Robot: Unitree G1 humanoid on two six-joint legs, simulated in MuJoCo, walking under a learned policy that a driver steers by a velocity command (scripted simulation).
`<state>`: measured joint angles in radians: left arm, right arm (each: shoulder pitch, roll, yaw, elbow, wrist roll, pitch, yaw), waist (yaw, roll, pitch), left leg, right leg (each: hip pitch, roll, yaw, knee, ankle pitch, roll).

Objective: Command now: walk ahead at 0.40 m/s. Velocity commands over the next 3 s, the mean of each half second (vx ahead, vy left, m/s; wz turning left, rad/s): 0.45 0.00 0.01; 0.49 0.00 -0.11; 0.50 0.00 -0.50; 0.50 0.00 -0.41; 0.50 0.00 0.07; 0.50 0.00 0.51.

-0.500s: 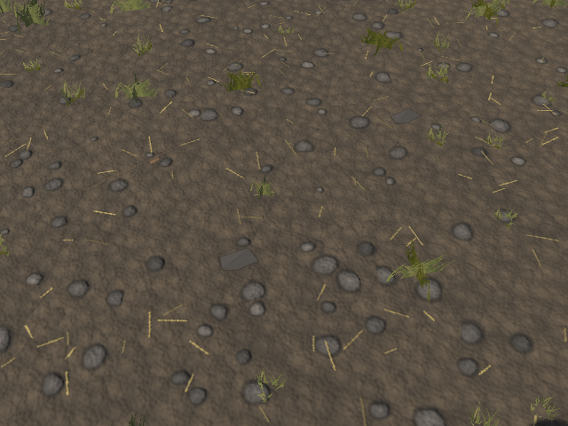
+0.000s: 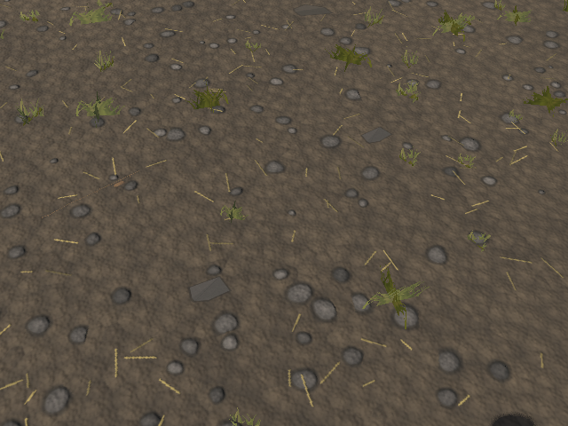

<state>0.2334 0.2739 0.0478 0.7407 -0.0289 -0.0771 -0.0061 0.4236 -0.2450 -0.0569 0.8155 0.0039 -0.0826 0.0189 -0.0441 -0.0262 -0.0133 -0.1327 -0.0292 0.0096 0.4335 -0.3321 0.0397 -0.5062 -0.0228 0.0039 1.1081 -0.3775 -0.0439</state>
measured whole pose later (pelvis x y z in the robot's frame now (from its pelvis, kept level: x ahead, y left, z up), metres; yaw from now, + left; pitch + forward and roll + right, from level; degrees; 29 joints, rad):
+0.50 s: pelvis +0.25 -0.07 +0.00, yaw +0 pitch +1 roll -1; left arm 0.30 0.26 0.05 0.79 0.00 -0.09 -0.03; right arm 0.22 -0.30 -0.06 0.76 0.01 -0.06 -0.01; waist 0.03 0.05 0.03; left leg -0.61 0.11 -0.05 1.11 -0.23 0.01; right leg -0.22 0.08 -0.06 0.35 -0.14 -0.08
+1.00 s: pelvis +0.54 -0.01 +0.00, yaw -5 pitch +1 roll +1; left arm 0.31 0.31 0.06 0.83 -0.03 -0.05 0.00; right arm 0.20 -0.25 -0.05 0.76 -0.01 -0.10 0.02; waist 0.00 -0.04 0.03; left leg -0.28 -0.01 0.10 0.43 -0.17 0.04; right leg -0.49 -0.06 0.06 1.16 -0.33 -0.02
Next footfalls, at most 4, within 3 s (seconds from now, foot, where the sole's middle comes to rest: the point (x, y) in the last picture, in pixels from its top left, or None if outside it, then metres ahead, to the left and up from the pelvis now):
0.28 right None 0.32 -0.15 -0.78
0.84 left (240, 381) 0.62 0.08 -0.78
1.36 right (346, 292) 0.87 -0.20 -0.78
1.86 left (314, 201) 1.21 -0.14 -0.78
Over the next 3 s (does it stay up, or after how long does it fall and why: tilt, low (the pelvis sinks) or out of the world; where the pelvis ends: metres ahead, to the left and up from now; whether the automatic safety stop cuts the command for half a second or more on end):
stays up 1.55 -0.42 -0.01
